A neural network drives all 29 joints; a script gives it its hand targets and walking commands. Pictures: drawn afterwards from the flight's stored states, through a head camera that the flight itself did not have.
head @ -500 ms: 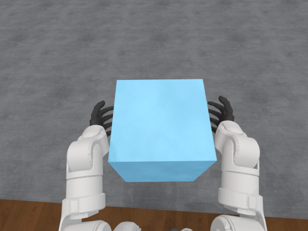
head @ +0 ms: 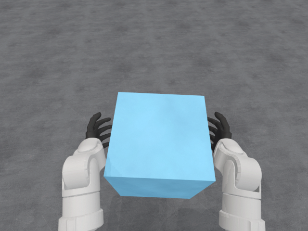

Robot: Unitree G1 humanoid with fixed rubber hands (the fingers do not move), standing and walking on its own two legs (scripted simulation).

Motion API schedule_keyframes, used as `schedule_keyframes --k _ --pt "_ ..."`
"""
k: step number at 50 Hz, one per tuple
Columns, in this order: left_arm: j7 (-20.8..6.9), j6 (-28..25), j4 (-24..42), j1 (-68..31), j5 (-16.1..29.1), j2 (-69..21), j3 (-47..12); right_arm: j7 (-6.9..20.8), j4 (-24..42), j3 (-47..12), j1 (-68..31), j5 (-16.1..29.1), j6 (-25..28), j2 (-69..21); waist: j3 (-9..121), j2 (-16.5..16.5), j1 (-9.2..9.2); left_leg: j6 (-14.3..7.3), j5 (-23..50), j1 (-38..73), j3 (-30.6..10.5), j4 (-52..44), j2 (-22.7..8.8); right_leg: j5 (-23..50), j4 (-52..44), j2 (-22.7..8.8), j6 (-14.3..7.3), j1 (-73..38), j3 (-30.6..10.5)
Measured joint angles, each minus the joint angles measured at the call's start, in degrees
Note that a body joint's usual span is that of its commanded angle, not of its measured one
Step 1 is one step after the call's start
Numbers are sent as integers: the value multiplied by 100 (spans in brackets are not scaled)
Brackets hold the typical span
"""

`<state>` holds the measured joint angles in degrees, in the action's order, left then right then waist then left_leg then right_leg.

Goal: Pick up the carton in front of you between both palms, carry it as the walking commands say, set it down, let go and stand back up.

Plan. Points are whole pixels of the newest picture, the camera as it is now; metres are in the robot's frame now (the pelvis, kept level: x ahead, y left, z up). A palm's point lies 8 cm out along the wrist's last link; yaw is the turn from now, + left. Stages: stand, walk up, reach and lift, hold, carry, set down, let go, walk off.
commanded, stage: carry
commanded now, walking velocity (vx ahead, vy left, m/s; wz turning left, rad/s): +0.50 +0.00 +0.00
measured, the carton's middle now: (157, 151) +0.33 -0.02 +0.02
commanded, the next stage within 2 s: none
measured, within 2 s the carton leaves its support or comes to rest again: neither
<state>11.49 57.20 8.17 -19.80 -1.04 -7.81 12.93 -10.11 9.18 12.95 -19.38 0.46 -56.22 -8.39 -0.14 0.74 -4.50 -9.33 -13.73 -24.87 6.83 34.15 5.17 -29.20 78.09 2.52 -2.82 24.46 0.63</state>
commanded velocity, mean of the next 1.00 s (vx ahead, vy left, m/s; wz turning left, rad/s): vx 0.50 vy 0.00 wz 0.00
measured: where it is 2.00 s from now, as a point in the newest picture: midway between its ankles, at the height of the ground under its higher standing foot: (135, 104)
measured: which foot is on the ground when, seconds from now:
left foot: down 0.00-0.38, up 0.40-0.86, down 0.88-1.00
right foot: up 0.00-0.36, down 0.38-0.88, up 0.90-1.00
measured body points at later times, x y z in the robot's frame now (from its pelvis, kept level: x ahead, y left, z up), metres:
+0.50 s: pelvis +0.32 -0.02 +0.00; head +0.36 -0.01 +0.45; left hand +0.63 +0.18 +0.08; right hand +0.68 -0.13 +0.08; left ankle +0.20 +0.06 -0.61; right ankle +0.39 -0.05 -0.72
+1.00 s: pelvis +0.65 +0.05 +0.01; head +0.66 +0.05 +0.46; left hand +0.91 +0.20 +0.07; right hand +0.91 -0.10 +0.07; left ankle +0.70 +0.12 -0.72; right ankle +0.49 -0.05 -0.61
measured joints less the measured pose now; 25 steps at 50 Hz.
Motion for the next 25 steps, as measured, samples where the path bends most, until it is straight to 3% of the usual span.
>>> schedule_keyframes --k 8,12,16,18,19,22,23,25 --pt "-38 -377 -112 75 -166 -175 114 86 -342 52 -84 65 374 42 -164 16 27 30 -431 1044 -138 -744 82 1335 -1820 -518 111 1755 15" --pt "2 -530 -113 84 -115 -112 81 105 -430 52 -211 17 508 35 -121 -51 101 93 -689 1695 -296 -1130 107 2082 -2847 -446 46 1902 232" --pt "34 -538 -45 81 -85 -21 -22 51 -318 45 -161 -20 563 -6 -8 -80 189 208 -1005 2282 -360 -1199 101 2728 -4271 -172 -121 1398 668" --pt "32 -508 -113 38 -87 -19 -104 14 -205 67 -35 -31 534 13 58 -104 253 321 -1177 2284 -276 -446 88 2992 -4979 -36 -176 772 856" --pt "19 -498 -183 -17 -109 -61 -124 -7 -152 81 7 -36 497 64 89 -117 311 391 -1075 2101 -193 322 52 2793 -5137 -20 -278 446 874" --pt "3 -493 -340 -150 -155 -38 -158 -43 -288 55 -124 -12 442 217 36 39 677 669 -1248 811 -528 3368 -18 2068 -4676 172 -552 341 953" --pt "-15 -447 -366 -143 -94 8 -171 -54 -315 77 -127 -39 415 179 23 4 782 676 -1227 423 -587 3931 -46 2006 -4697 196 -571 227 931" --pt "-64 -370 -403 -104 61 72 -156 -74 -377 171 -138 -176 379 39 15 -64 907 666 -1045 -231 -658 4185 -217 1918 -4870 211 -561 -53 884"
